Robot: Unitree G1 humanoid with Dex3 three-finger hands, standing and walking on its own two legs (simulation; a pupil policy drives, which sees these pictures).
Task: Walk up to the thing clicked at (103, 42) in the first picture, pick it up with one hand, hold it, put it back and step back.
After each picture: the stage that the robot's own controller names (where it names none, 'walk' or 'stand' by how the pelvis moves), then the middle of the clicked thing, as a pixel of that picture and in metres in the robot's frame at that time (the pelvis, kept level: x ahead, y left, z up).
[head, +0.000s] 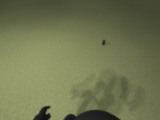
stand; (103, 42) +1.76 -0.31 -0.72
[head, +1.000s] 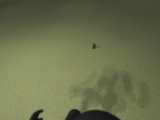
walk; (94, 46) +1.65 +0.04 -0.70
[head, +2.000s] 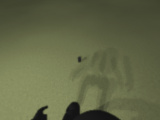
walk; (79, 59) +1.12 +0.25 -0.72
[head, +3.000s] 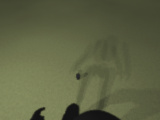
walk; (78, 76) +0.68 +0.19 -0.71
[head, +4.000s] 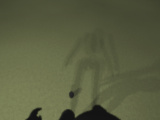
walk; (71, 94) +0.38 +0.15 -0.71
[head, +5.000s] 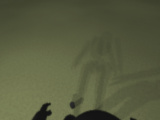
stand; (72, 105) +0.30 +0.18 -0.72
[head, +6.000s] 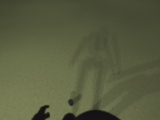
stand; (70, 102) +0.29 +0.20 -0.72
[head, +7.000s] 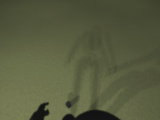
stand; (68, 104) +0.26 +0.21 -0.72
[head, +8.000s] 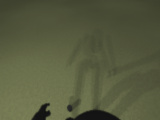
stand; (69, 108) +0.26 +0.21 -0.73
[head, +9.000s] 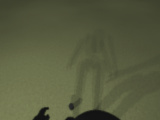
stand; (71, 106) +0.27 +0.18 -0.73
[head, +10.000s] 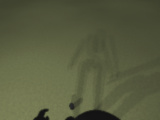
stand; (71, 106) +0.27 +0.18 -0.73
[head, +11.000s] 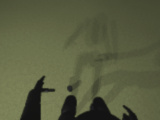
go down; (69, 88) +0.32 +0.17 -0.61
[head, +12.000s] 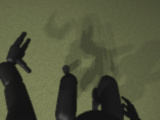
go down; (66, 69) +0.39 +0.17 -0.33
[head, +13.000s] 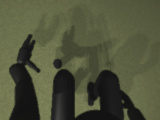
close in; (57, 64) +0.38 +0.19 -0.28
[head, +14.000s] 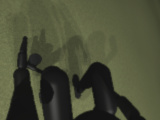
close; (34, 60) +0.38 +0.21 -0.23
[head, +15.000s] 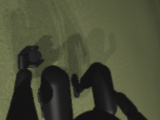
close; (33, 58) +0.39 +0.22 -0.23
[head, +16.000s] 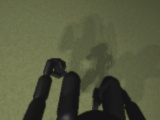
lift; (59, 69) +0.31 +0.22 -0.08
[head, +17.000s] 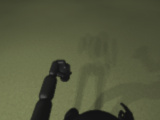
hold; (64, 72) +0.32 +0.17 +0.06
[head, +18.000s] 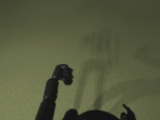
hold; (67, 76) +0.31 +0.16 +0.00
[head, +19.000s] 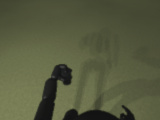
hold; (66, 76) +0.31 +0.17 +0.01
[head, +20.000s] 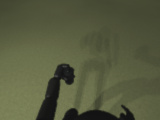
crouch; (69, 76) +0.32 +0.15 +0.00
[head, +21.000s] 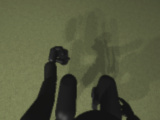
crouch; (63, 57) +0.43 +0.16 -0.09
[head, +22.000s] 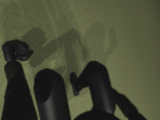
lower; (22, 52) +0.43 +0.24 -0.23
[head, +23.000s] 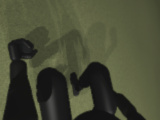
lower; (26, 50) +0.43 +0.24 -0.24
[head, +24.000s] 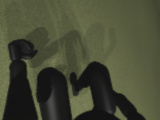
lower; (26, 51) +0.43 +0.24 -0.24
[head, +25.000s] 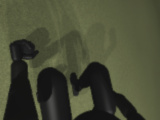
lower; (27, 51) +0.42 +0.23 -0.24
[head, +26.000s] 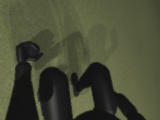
loosen; (32, 52) +0.41 +0.22 -0.24
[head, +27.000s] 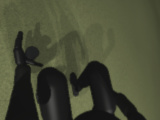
withdraw; (30, 54) +0.41 +0.21 -0.24
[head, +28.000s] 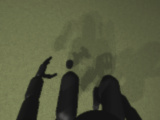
walk; (69, 64) +0.42 +0.16 -0.32
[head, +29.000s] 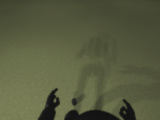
stand; (74, 102) +0.32 +0.14 -0.66
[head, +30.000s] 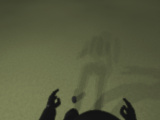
stand; (74, 99) +0.34 +0.15 -0.67
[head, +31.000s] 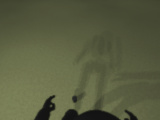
stand; (74, 99) +0.34 +0.15 -0.69
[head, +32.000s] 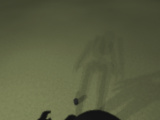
walk; (75, 101) +0.34 +0.16 -0.72
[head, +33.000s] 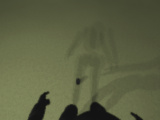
walk; (78, 81) +0.50 +0.10 -0.70
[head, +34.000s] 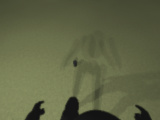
walk; (75, 63) +0.82 +0.24 -0.69
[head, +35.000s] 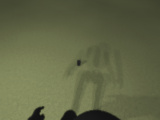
stand; (78, 63) +0.98 +0.16 -0.71
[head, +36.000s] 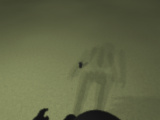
stand; (80, 65) +0.97 +0.17 -0.73
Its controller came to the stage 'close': yes
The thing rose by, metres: 0.72
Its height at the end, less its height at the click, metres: +0.00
